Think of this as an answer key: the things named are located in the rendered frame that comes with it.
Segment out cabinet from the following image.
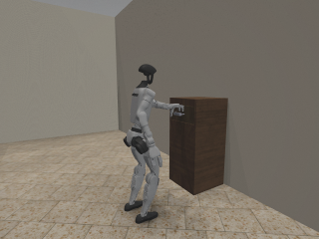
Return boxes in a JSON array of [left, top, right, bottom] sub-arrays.
[[169, 97, 228, 195]]

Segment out handle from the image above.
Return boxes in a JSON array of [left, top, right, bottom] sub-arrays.
[[173, 112, 184, 117]]

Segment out robot right upper arm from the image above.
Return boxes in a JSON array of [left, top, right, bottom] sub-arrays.
[[136, 88, 156, 121]]

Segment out left robot shin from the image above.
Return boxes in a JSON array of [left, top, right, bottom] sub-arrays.
[[129, 168, 146, 205]]

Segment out left robot forearm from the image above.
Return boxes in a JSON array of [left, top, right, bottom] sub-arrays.
[[155, 101, 172, 110]]

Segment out robot left hand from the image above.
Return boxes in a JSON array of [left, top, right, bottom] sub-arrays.
[[169, 104, 184, 117]]

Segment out robot right hand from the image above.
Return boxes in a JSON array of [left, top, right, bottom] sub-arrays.
[[148, 145, 162, 170]]

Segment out drawer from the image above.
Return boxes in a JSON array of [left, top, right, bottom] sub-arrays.
[[171, 106, 195, 124]]

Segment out robot left upper arm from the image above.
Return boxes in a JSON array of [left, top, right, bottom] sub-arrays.
[[152, 100, 157, 108]]

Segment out left robot thigh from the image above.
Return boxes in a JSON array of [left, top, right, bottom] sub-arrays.
[[123, 137, 146, 176]]

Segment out right robot forearm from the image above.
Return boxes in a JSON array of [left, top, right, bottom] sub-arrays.
[[139, 112, 155, 147]]

